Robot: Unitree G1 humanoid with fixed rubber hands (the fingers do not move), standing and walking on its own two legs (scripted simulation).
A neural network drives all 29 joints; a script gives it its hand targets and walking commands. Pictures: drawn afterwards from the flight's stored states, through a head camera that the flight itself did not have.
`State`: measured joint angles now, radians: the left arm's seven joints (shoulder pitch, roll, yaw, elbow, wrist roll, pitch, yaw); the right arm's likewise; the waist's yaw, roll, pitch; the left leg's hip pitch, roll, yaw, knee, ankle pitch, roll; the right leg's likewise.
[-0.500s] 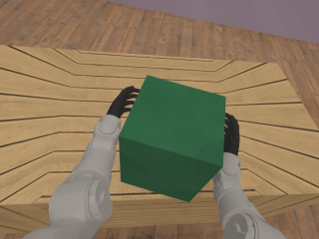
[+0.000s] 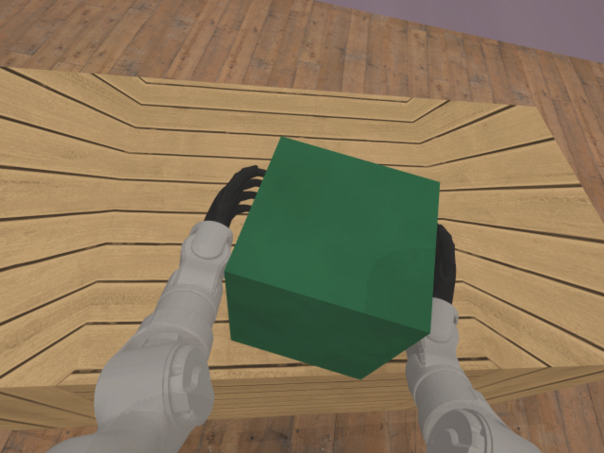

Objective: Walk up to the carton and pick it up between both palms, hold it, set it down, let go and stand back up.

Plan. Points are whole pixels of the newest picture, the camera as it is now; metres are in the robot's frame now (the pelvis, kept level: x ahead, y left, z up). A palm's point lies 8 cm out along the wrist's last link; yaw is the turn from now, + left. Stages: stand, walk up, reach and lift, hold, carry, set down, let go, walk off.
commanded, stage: set down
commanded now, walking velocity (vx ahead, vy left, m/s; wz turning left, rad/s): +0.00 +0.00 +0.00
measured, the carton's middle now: (324, 269) +0.38 -0.05 -0.02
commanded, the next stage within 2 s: none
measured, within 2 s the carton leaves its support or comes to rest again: neither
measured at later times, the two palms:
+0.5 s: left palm (223, 219) +0.45 +0.08 +0.01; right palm (431, 290) +0.33 -0.20 -0.01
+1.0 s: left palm (208, 158) +0.47 +0.10 +0.11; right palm (516, 248) +0.34 -0.26 +0.10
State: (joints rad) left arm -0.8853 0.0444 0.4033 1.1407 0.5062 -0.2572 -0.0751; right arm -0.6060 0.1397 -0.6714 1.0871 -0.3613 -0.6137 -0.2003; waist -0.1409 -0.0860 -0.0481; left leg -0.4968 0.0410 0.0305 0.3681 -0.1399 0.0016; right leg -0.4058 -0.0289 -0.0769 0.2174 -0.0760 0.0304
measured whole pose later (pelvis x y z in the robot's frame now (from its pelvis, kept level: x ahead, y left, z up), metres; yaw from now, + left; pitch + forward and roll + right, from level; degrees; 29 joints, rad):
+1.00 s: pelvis -0.01 +0.01 -0.01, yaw -6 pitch +13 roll -3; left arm -0.92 0.32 -0.04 1.09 -0.14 -0.01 -0.01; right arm -0.73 -0.14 -0.05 0.96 0.35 -0.14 -0.27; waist -0.19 -0.02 -0.19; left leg -0.54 0.08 0.06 0.57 -0.26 0.01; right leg -0.49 0.00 0.00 0.41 -0.15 0.04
